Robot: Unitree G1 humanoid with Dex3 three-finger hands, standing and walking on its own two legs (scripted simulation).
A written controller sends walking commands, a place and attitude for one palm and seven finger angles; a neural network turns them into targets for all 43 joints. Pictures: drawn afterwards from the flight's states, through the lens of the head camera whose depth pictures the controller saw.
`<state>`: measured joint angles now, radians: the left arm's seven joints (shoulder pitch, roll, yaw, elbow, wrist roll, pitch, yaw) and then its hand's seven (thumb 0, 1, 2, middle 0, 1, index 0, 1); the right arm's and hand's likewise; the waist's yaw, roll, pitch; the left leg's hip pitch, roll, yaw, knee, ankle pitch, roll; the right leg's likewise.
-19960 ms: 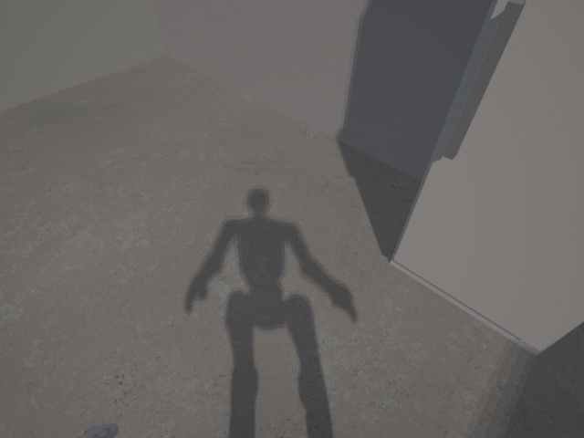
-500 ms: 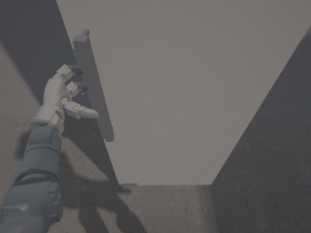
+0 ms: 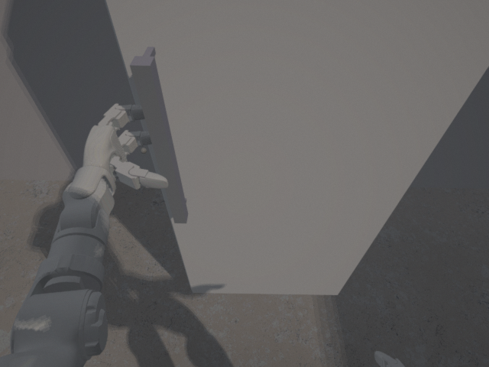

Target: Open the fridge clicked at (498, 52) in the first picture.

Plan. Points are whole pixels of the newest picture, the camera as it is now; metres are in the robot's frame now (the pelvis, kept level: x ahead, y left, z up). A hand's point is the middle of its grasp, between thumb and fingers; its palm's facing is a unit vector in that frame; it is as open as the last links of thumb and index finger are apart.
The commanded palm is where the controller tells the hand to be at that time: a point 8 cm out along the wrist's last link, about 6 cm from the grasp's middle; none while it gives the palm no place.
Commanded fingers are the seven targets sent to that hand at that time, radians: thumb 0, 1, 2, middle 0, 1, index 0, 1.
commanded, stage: slide the fingers in behind the handle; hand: left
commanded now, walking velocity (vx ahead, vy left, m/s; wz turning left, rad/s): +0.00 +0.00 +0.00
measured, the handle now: (169, 152) +0.47 +0.16 +0.10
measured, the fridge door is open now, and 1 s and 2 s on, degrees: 0 0 0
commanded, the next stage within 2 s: grip the handle and tug to test in 1.32 s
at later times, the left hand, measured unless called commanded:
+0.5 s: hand (162, 152) +0.42 +0.15 +0.15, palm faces -0.01 -1.00 +0.00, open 14.0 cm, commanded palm +0.40 +0.20 +0.14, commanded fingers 0.00 -0.50 0.30 -0.30 -1.20 -0.30 -1.20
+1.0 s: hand (173, 150) +0.42 +0.13 +0.15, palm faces +0.02 -1.00 -0.01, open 14.0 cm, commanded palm +0.40 +0.18 +0.14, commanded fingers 0.00 -0.50 0.30 -0.30 -1.20 -0.30 -1.20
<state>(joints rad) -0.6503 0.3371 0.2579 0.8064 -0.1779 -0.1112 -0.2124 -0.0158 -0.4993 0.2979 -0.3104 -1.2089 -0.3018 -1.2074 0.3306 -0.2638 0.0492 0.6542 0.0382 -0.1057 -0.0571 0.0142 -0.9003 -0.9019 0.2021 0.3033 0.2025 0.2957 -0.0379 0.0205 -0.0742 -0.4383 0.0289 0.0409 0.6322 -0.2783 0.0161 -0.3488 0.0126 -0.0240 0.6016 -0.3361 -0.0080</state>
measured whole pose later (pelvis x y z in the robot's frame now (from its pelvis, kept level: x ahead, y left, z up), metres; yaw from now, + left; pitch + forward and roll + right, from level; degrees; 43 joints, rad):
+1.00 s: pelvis +0.00 -0.01 +0.00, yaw +0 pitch +4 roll +0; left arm -0.64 0.24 0.17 0.74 -0.16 -0.10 -0.09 -0.02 -0.50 0.30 -0.30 -1.21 -0.28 -1.21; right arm 0.31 -0.25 0.04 0.69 0.03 -0.10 -0.05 0.01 -0.90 -0.90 0.20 0.30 0.20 0.30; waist -0.02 0.03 -0.06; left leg -0.40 0.03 0.03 0.59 -0.26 0.00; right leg -0.31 0.02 -0.03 0.58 -0.33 -0.02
